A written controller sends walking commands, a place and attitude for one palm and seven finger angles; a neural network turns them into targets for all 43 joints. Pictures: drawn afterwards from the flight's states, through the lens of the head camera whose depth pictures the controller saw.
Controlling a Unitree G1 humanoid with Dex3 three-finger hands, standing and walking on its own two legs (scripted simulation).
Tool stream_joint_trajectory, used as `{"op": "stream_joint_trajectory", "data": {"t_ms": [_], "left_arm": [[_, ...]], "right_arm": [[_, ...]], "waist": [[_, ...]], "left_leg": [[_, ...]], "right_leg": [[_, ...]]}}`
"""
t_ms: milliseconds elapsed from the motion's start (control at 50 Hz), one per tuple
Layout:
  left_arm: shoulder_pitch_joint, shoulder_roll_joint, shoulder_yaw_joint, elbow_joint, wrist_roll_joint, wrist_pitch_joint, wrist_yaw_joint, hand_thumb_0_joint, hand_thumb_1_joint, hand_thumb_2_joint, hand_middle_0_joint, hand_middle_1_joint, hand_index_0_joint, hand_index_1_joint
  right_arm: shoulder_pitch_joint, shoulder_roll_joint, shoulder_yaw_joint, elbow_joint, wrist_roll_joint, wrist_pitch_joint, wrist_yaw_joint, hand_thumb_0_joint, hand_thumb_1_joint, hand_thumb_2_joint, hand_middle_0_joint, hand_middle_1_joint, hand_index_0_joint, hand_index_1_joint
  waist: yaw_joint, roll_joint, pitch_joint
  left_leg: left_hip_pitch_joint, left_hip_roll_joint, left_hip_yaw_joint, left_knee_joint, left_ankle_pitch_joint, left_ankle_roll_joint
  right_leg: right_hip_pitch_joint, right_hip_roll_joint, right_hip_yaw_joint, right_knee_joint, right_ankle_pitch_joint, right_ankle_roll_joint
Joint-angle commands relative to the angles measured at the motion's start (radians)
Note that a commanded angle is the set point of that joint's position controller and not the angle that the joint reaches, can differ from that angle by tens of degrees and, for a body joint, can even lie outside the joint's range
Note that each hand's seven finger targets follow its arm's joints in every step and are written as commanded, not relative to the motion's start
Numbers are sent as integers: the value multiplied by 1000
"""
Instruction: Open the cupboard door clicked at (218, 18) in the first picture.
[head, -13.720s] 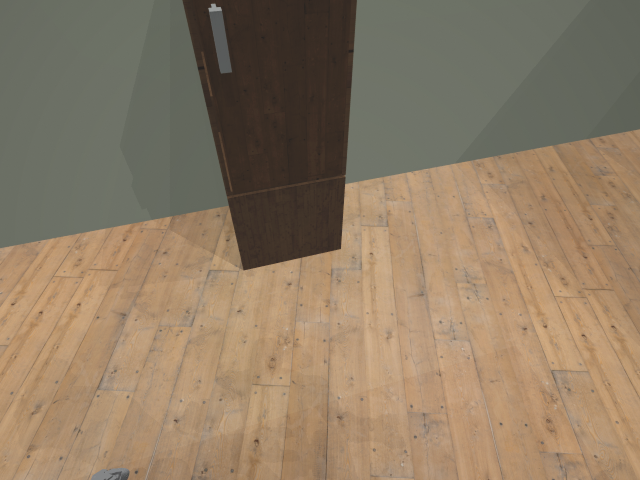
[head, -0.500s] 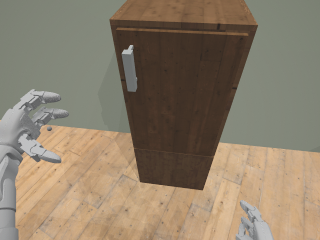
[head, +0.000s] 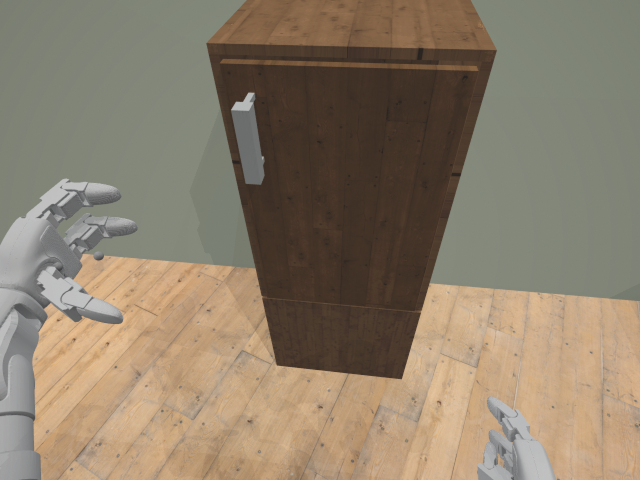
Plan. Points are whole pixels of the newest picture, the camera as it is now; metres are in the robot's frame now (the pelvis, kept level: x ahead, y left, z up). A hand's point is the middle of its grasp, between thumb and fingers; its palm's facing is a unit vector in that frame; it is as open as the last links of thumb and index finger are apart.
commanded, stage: raise the hand with hooked fingers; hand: left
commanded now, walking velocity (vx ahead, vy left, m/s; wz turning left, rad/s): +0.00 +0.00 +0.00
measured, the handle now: (252, 138) +0.58 +0.17 +0.15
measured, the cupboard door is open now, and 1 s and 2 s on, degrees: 0 0 0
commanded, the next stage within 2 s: move the hooked fingers beside the handle in 0.02 s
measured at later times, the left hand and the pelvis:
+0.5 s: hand (136, 219) +0.35 +0.26 +0.17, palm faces -0.02 -1.00 -0.02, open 13.9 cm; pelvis -0.01 +0.00 +0.00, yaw +0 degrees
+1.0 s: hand (169, 187) +0.43 +0.25 +0.16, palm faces -0.04 -1.00 +0.00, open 14.0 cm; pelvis +0.01 +0.01 +0.00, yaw -1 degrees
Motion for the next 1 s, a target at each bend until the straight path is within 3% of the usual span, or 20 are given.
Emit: {"op": "stream_joint_trajectory", "data": {"t_ms": [0,40,100,160,200,220,280,340,380,460,500,580,620,660,720,780,820,860,900,980], "left_arm": [[-288,282,77,-163,-27,-41,-3,0,-500,300,-300,-1200,-300,-1200],[-302,286,76,-172,-25,-39,-5,0,-500,300,-300,-1200,-300,-1200],[-309,289,76,-178,-25,-43,-1,0,-500,300,-300,-1200,-300,-1200],[-443,256,10,-148,-16,-56,11,0,-500,300,-300,-1200,-300,-1200],[-525,302,26,-78,3,-61,26,0,-500,300,-300,-1200,-300,-1200],[-555,290,9,-62,9,-65,29,0,-500,300,-300,-1200,-300,-1200],[-618,310,6,-52,30,-86,42,0,-500,300,-300,-1200,-300,-1200],[-619,303,3,32,33,-98,35,0,-500,300,-300,-1200,-300,-1200],[-578,323,29,75,29,-97,30,0,-500,300,-300,-1200,-300,-1200],[-590,365,66,126,33,-96,28,0,-500,300,-300,-1200,-300,-1200],[-601,361,62,142,34,-99,25,0,-500,300,-300,-1200,-300,-1200],[-676,375,59,123,40,-126,23,0,-500,300,-300,-1200,-300,-1200],[-726,352,30,160,41,-132,19,0,-500,300,-300,-1200,-300,-1200],[-782,368,24,198,47,-140,19,0,-500,300,-300,-1200,-300,-1200],[-837,358,-1,215,63,-155,20,0,-500,300,-300,-1200,-300,-1200],[-849,351,-9,256,62,-164,24,0,-500,300,-300,-1200,-300,-1200],[-888,334,-29,308,70,-162,27,0,-500,300,-300,-1200,-300,-1200],[-888,384,13,332,78,-169,39,0,-500,300,-300,-1200,-300,-1200],[-901,348,-18,350,88,-169,46,0,-500,300,-300,-1200,-300,-1200],[-939,385,9,422,100,-188,59,0,-500,300,-300,-1200,-300,-1200]], "right_arm": [[-98,-124,-41,-151,6,-59,-14,0,-900,-900,200,300,200,300],[-104,-126,-40,-156,6,-61,-14,0,-900,-900,200,300,200,300],[-105,-125,-40,-159,6,-60,-14,0,-900,-900,200,300,200,300],[-99,-124,-36,-140,8,-63,-23,0,-900,-900,200,300,200,300],[-92,-133,-37,-124,9,-61,-32,0,-900,-900,200,300,200,300],[-90,-132,-36,-123,8,-61,-34,0,-900,-900,200,300,200,300],[-90,-130,-36,-124,6,-61,-35,0,-900,-900,200,300,200,300],[-70,-133,-35,-119,3,-56,-33,0,-900,-900,200,300,200,300],[-64,-138,-38,-124,0,-50,-26,0,-900,-900,200,300,200,300],[-47,-146,-43,-131,-2,-32,-10,0,-900,-900,200,300,200,300],[-35,-151,-46,-136,-1,-24,-6,0,-900,-900,200,300,200,300],[-12,-154,-52,-138,-3,-15,-3,0,-900,-900,200,300,200,300],[3,-157,-52,-128,-3,-10,-7,0,-900,-900,200,300,200,300],[20,-164,-53,-112,-2,-2,-11,0,-900,-900,200,300,200,300],[36,-161,-55,-108,-4,2,-9,0,-900,-900,200,300,200,300],[50,-163,-56,-101,-5,9,-6,0,-900,-900,200,300,200,300],[60,-165,-54,-93,-4,17,-3,0,-900,-900,200,300,200,300],[75,-170,-58,-89,-9,27,1,0,-900,-900,200,300,200,300],[78,-162,-56,-95,-10,35,8,0,-900,-900,200,300,200,300],[105,-171,-60,-89,-13,58,14,0,-900,-900,200,300,200,300]], "waist": [[-3,-9,-147],[-1,16,-153],[-2,1,-162],[-33,6,-123],[-43,3,-118],[-44,9,-134],[-40,50,-205],[-35,37,-220],[-21,-10,-242],[-14,-6,-242],[-24,-19,-251],[-32,23,-296],[-54,8,-282],[-68,4,-269],[-70,66,-319],[-73,15,-331],[-81,29,-300],[-66,19,-335],[-72,40,-336],[-80,-28,-340]], "left_leg": [[-94,-25,39,-96,215,39],[-91,-28,37,-95,210,38],[-95,-26,37,-92,190,38],[-93,-25,31,-90,149,37],[-118,-25,26,-90,109,37],[-115,-27,24,-90,107,38],[-99,-29,24,-84,152,35],[-103,-30,23,-85,192,33],[-126,-28,29,-78,226,35],[-159,-27,38,-70,245,34],[-161,-25,43,-65,253,36],[-141,-23,44,-55,289,34],[-143,-23,42,-54,267,34],[-154,-20,43,-49,249,35],[-123,-24,35,-46,275,30],[-130,-20,32,-41,296,30],[-143,-20,27,-46,286,25],[-146,-21,29,-39,313,26],[-143,-20,33,-35,339,24],[-186,-14,36,-31,326,29]], "right_leg": [[156,-2,-4,-81,115,-9],[153,-3,-5,-80,106,-11],[151,-4,0,-84,68,-9],[102,-2,6,-97,20,-8],[90,-8,12,-108,-44,-6],[90,-10,12,-105,-45,-8],[129,-14,10,-86,14,-13],[137,-10,-2,-65,90,-18],[166,-12,0,-51,140,-17],[165,-13,5,-36,176,-20],[156,-12,4,-28,197,-18],[151,-9,6,-14,237,-20],[120,-6,3,-17,220,-17],[102,-6,7,-20,197,-16],[94,-7,1,-9,218,-22],[99,-4,-2,-4,243,-21],[69,-5,-10,-4,230,-23],[94,-3,-7,4,252,-25],[89,-6,-6,12,285,-25],[96,-4,-2,19,291,-19]]}}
